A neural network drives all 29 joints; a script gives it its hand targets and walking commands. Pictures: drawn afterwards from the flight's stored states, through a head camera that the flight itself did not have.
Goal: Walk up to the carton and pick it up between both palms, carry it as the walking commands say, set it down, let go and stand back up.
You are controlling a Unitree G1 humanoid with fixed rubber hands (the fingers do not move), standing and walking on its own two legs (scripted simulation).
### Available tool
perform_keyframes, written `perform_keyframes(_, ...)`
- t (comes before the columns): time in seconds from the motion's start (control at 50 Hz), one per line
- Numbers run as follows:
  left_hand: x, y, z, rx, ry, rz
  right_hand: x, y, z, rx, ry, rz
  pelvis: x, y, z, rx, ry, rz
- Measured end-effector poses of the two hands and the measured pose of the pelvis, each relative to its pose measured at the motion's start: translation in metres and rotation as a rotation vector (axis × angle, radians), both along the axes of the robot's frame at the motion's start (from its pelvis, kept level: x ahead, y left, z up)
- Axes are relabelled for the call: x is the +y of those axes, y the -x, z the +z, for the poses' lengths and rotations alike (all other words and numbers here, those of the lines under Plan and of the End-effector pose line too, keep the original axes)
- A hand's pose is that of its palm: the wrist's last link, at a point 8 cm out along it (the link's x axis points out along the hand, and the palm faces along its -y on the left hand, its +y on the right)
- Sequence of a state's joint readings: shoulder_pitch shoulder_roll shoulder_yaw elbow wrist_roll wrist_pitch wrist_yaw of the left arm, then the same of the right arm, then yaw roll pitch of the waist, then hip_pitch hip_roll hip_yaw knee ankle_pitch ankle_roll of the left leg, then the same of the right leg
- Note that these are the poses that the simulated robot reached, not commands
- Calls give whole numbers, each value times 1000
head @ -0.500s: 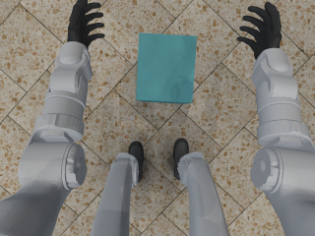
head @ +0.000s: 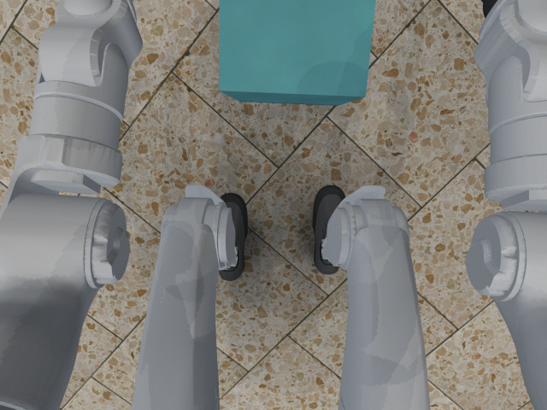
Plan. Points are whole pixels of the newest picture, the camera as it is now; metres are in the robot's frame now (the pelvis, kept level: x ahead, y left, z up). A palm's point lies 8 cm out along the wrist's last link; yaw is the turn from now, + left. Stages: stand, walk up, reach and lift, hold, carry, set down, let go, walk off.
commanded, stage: reach and lift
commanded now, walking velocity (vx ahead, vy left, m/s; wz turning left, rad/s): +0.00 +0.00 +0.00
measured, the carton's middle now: (294, 24) +0.57 -0.02 -0.39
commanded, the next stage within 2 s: none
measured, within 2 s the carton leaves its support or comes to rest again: neither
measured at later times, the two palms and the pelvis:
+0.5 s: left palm (162, 18) +0.55 +0.16 -0.28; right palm (432, 23) +0.55 -0.21 -0.29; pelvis +0.00 +0.00 -0.12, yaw +1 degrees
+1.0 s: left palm (173, 22) +0.56 +0.16 -0.34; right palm (420, 27) +0.55 -0.21 -0.34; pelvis +0.01 +0.00 -0.16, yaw +0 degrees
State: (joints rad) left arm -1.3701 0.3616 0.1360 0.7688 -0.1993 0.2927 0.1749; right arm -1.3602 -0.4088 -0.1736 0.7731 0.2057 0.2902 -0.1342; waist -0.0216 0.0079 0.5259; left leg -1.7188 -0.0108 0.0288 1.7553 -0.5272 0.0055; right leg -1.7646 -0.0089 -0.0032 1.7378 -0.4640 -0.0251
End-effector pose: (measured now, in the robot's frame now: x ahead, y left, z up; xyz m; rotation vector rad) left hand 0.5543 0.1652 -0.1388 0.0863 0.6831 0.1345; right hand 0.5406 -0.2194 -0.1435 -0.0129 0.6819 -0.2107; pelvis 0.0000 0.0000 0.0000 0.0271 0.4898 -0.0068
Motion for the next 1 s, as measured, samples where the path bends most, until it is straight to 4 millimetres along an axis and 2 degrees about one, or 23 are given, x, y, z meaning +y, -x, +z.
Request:
perform_keyframes(0.14,-2,-7,-24,0,-1,3,-1,-15,-21,-17,-8,1,-1,12,-33,5,-10,-2)
perform_keyframes(0.32,-6,-5,-82,4,4,10,17,-16,-84,-7,-27,16,-5,10,-81,16,-17,3)
perform_keyframes(0.46,-3,0,-129,41,3,16,15,-7,-134,51,-17,15,-6,3,-109,25,-15,4)
perform_keyframes(0.72,-4,0,-193,72,9,-20,14,-6,-193,72,-12,42,-3,-6,-150,53,-3,6)
perform_keyframes(0.82,4,-10,-195,29,6,-5,6,-13,-197,52,5,29,-2,-9,-157,57,-1,8)
perform_keyframes(1.0,-1,-8,-196,45,23,-31,11,-13,-193,47,2,36,0,-10,-156,53,7,10)
